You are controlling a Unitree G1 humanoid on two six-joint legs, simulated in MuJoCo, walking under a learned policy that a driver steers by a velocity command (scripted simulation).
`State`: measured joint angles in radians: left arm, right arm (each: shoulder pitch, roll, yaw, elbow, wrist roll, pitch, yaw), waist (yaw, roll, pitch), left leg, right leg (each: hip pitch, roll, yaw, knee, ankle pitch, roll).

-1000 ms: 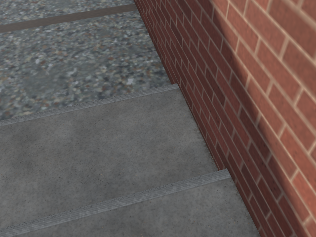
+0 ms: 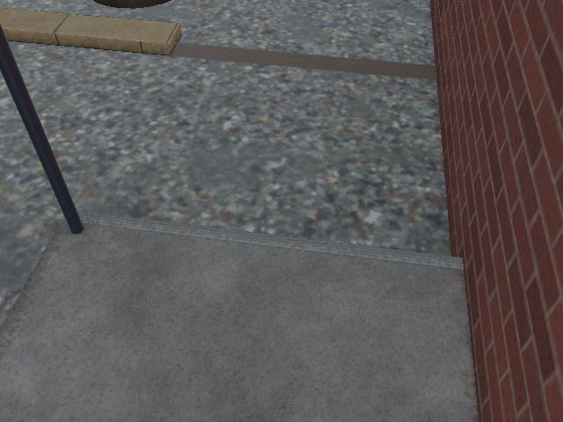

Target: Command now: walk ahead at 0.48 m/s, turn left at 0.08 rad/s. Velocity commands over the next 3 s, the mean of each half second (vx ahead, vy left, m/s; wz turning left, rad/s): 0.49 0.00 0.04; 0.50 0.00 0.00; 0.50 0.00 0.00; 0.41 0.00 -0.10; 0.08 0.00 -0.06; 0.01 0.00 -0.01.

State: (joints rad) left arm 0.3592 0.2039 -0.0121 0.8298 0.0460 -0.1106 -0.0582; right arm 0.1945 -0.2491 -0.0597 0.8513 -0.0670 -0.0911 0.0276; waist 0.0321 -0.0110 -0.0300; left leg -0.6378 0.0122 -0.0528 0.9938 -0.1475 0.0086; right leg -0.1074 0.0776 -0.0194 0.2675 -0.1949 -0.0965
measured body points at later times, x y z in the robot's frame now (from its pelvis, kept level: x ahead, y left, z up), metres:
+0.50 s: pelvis +0.28 +0.02 -0.02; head +0.30 +0.01 +0.43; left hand +0.26 +0.27 -0.16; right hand +0.38 -0.24 -0.15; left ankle +0.28 +0.10 -0.75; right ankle +0.18 -0.11 -0.65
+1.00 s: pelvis +0.60 -0.05 -0.14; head +0.61 -0.05 +0.31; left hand +0.66 +0.19 -0.28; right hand +0.58 -0.29 -0.28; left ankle +0.49 +0.08 -0.69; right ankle +0.63 -0.14 -0.87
